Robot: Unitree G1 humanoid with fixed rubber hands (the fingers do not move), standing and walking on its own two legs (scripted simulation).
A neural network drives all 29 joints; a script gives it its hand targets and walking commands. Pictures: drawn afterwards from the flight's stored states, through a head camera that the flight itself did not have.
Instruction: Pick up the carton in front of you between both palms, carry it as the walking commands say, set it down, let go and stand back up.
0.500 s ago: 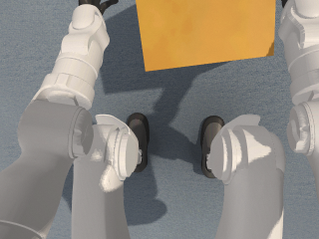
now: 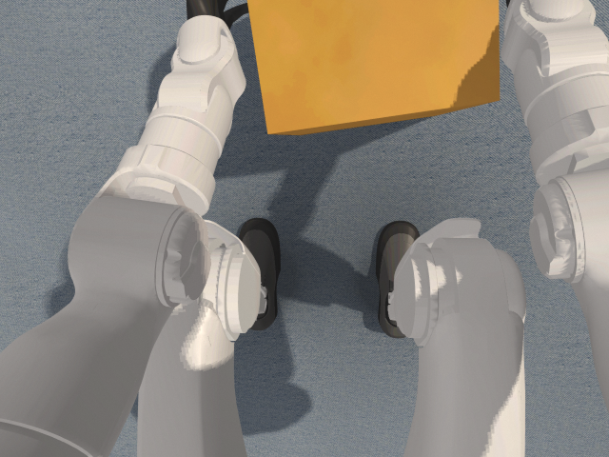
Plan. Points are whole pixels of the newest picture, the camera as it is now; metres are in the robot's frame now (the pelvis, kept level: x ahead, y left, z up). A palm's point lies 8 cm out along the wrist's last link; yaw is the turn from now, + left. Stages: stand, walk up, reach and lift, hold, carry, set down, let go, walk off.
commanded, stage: reach and lift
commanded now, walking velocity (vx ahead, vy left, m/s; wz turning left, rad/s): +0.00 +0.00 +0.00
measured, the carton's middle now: (362, 36) +0.52 -0.07 -0.25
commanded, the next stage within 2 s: none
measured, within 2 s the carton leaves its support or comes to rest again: leaves its support in 0.18 s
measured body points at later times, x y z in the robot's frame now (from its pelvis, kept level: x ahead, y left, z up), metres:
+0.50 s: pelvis +0.00 +0.01 +0.03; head +0.29 -0.06 +0.36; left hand +0.52 +0.08 -0.07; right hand +0.51 -0.22 -0.07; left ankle +0.14 +0.14 -0.35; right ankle +0.12 -0.12 -0.35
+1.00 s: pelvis +0.03 +0.02 +0.15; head +0.25 -0.03 +0.54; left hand +0.50 +0.09 +0.09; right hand +0.47 -0.21 +0.09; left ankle +0.13 +0.14 -0.35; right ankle +0.11 -0.12 -0.35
